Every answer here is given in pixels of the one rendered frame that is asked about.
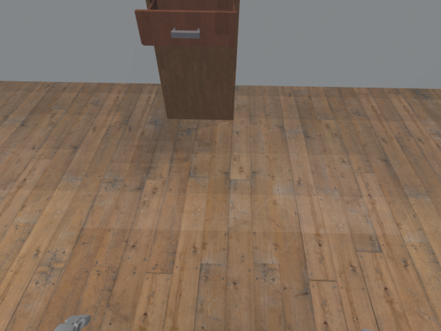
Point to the left robot hand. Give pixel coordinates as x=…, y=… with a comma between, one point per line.
x=74, y=323

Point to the cabinet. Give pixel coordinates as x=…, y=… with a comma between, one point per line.
x=198, y=82

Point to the drawer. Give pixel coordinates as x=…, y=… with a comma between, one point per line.
x=215, y=18

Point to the handle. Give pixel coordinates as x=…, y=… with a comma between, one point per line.
x=186, y=34

